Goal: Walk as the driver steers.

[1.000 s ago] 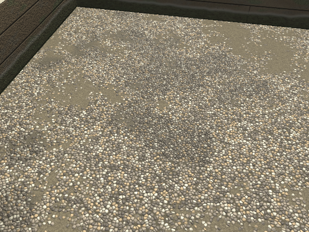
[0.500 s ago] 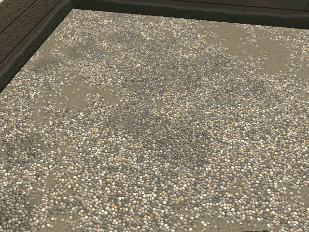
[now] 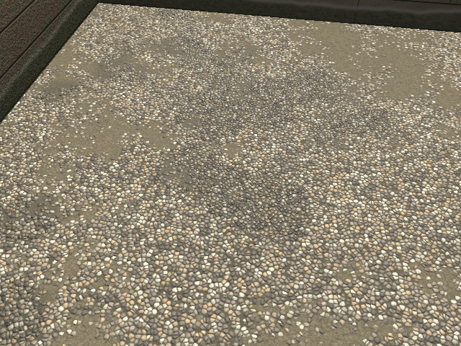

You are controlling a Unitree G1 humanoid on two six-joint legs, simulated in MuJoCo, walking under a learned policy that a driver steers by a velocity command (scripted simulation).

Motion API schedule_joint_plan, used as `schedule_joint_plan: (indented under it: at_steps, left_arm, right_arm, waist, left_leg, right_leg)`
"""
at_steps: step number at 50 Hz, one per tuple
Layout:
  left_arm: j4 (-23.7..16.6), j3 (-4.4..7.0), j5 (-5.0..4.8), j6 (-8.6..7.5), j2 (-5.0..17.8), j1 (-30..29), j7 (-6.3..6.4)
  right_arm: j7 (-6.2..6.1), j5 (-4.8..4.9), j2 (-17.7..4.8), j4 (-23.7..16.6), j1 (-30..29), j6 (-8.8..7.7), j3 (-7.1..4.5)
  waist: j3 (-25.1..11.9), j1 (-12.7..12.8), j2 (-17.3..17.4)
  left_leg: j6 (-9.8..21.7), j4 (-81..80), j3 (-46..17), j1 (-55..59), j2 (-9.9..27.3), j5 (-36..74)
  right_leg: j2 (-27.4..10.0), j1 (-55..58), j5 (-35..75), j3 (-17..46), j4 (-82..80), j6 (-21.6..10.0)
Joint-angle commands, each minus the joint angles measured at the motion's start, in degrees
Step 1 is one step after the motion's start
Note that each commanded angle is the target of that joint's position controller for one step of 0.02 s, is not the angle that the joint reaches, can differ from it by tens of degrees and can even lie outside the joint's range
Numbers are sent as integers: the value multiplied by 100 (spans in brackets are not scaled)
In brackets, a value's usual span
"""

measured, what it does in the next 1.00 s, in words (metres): stands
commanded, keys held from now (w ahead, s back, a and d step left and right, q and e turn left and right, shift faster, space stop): w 0.24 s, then no key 0.76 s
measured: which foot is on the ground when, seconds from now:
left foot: down 0.00-1.00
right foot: down 0.00-1.00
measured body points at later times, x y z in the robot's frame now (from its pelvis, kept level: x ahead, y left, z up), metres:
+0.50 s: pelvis +0.01 +0.00 +0.00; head +0.01 +0.01 +0.45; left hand +0.19 +0.20 -0.10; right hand +0.18 -0.19 -0.10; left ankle -0.01 +0.08 -0.74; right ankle -0.05 -0.11 -0.74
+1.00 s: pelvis +0.01 +0.00 +0.01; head +0.01 +0.00 +0.46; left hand +0.12 +0.23 -0.11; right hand +0.11 -0.23 -0.11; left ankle -0.01 +0.08 -0.74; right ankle -0.05 -0.12 -0.74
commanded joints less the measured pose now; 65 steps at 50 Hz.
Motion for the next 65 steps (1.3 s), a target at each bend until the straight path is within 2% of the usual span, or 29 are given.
schedule_joint_plan:
  at_steps: [1, 7, 12, 15, 19, 22, 28, 36, 37, 38, 41, 52, 53, 54, 57, 61, 65]
  left_arm:
    - [-341, 156, -30, -71, 456, -289, 19]
    - [-451, 160, -39, -39, 398, -472, 57]
    - [-587, 169, -17, -45, 447, -524, 70]
    - [-595, 144, -5, -51, 423, -451, 69]
    - [-507, 123, 2, -54, 427, -419, 68]
    - [-379, 159, -13, -65, 499, -271, 72]
    - [-228, 196, -59, -91, 507, -121, 80]
    - [-158, 227, -71, -92, 565, -4, 96]
    - [-134, 150, 162, -90, 773, 448, 102]
    - [-120, 165, 158, -85, 776, 500, 96]
    - [-165, 120, 117, -92, 832, 501, 87]
    - [-171, 66, 98, -153, 1007, 807, 91]
    - [-154, 65, -100, -152, 700, 409, 77]
    - [-200, 42, -103, -151, 667, 283, 95]
    - [-214, 64, -72, -120, 700, 230, 139]
    - [-304, 82, -50, -71, 675, 159, 142]
    - [-466, 103, -39, -63, 647, -22, 134]
  right_arm:
    - [1, 29, -458, -379, -359, -122, -155]
    - [9, 42, -401, -486, -556, -104, -166]
    - [-14, 18, -447, -621, -570, -72, -181]
    - [-27, 5, -407, -627, -475, -73, -148]
    - [-29, -7, -416, -539, -420, -90, -129]
    - [-25, 19, -503, -412, -322, -115, -168]
    - [3, 68, -518, -239, -260, -126, -208]
    - [-14, 83, -583, -122, -172, -89, -258]
    - [9, -65, -953, 53, 525, -43, -267]
    - [17, -16, -993, 81, 443, -40, -294]
    - [13, -44, -874, -10, 335, -32, -242]
    - [-85, -73, -1009, -80, 705, 19, -204]
    - [-60, 50, -690, -188, 3, -20, -214]
    - [-50, 46, -609, -247, -17, -28, -175]
    - [-74, 49, -669, -213, 9, -43, -191]
    - [-91, 25, -614, -314, -105, -28, -184]
    - [-107, -5, -554, -473, -252, -26, -176]
  waist:
    - [-480, 45, 18]
    - [-559, 33, 27]
    - [-440, -10, 3]
    - [-357, -20, -18]
    - [-217, -12, -26]
    - [-321, 9, 10]
    - [-512, 27, 34]
    - [-521, 16, 3]
    - [-506, 47, -168]
    - [-375, 121, -48]
    - [-322, 88, 63]
    - [-96, 78, -34]
    - [-312, 68, 137]
    - [-407, -5, 57]
    - [-342, -1, -87]
    - [-194, 11, -54]
    - [-129, 2, -46]
  left_leg:
    - [44, -611, -855, 279, 835, 1768]
    - [142, -191, -641, 189, 669, 1317]
    - [151, 206, -560, -46, 635, 1432]
    - [135, 144, -617, -94, 694, 1478]
    - [47, -281, -760, 50, 811, 1780]
    - [54, -474, -814, 289, 854, 2070]
    - [87, -660, -835, 598, 907, 2376]
    - [124, -708, -828, 686, 935, 2408]
    - [417, -928, -1157, 839, 971, 2722]
    - [494, -913, -1118, 905, 1022, 2867]
    - [501, -915, -1073, 944, 967, 2659]
    - [404, -969, -1029, 638, 839, 1806]
    - [132, -811, -813, 593, 902, 1601]
    - [47, -844, -830, 518, 835, 1420]
    - [47, -624, -720, 293, 710, 1121]
    - [96, -160, -561, -86, 582, 768]
    - [80, 202, -506, -330, 561, 896]
  right_leg:
    - [-556, 234, 1386, 541, -408, -40]
    - [-336, -30, 794, 316, 49, -98]
    - [-288, -204, 1042, 281, 416, -117]
    - [-361, -227, 1194, 381, 319, -115]
    - [-508, -73, 1579, 547, -128, -48]
    - [-562, 137, 1761, 572, -313, -38]
    - [-621, 268, 1852, 550, -509, -30]
    - [-648, 174, 1831, 521, -577, -41]
    - [-563, 282, 1658, 643, -640, -316]
    - [-600, 179, 1586, 636, -681, -349]
    - [-610, 15, 1407, 632, -713, -337]
    - [-557, -150, 1169, 597, -806, -332]
    - [-701, -94, 1306, 538, -767, -86]
    - [-638, -36, 1305, 531, -729, -34]
    - [-485, -47, 1144, 435, -519, -75]
    - [-362, -238, 875, 388, -133, -192]
    - [-354, -364, 1062, 435, 167, -228]
Keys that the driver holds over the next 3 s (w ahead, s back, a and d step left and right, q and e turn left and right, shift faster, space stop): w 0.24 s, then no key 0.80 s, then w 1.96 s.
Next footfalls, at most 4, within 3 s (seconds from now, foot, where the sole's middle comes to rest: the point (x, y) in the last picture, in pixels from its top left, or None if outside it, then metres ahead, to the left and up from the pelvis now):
none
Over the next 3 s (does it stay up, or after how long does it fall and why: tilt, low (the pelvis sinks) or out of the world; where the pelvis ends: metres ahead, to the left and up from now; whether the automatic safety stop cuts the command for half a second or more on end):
stays up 0.00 0.00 -0.02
